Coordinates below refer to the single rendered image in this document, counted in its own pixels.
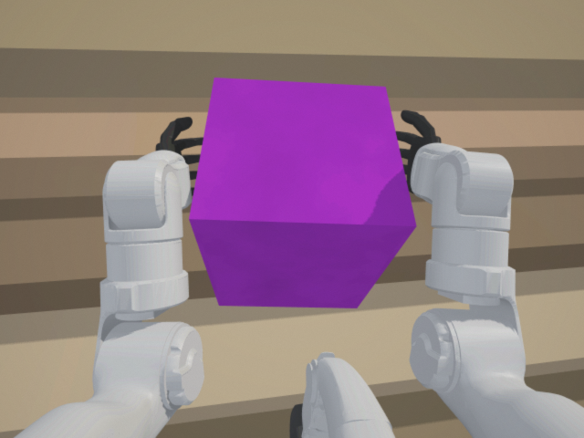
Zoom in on right robot forearm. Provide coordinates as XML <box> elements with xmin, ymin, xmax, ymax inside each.
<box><xmin>411</xmin><ymin>143</ymin><xmax>526</xmax><ymax>376</ymax></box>

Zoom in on carton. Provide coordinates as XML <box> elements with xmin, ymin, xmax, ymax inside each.
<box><xmin>189</xmin><ymin>78</ymin><xmax>416</xmax><ymax>308</ymax></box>

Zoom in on right robot upper arm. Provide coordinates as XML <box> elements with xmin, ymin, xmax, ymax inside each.
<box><xmin>410</xmin><ymin>308</ymin><xmax>584</xmax><ymax>438</ymax></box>

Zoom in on robot left hand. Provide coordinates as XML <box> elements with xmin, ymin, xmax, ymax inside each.
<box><xmin>156</xmin><ymin>117</ymin><xmax>203</xmax><ymax>196</ymax></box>

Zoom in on left robot forearm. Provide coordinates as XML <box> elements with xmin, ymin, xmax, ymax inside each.
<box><xmin>92</xmin><ymin>150</ymin><xmax>193</xmax><ymax>390</ymax></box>

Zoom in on right robot shin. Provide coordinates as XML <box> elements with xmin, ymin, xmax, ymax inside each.
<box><xmin>302</xmin><ymin>352</ymin><xmax>335</xmax><ymax>438</ymax></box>

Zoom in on robot right hand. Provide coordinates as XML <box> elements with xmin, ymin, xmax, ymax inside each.
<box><xmin>396</xmin><ymin>110</ymin><xmax>441</xmax><ymax>194</ymax></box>

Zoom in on robot right thigh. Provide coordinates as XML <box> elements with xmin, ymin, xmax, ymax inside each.
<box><xmin>306</xmin><ymin>358</ymin><xmax>395</xmax><ymax>438</ymax></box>

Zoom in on left robot upper arm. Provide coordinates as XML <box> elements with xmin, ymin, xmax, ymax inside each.
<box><xmin>14</xmin><ymin>322</ymin><xmax>204</xmax><ymax>438</ymax></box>

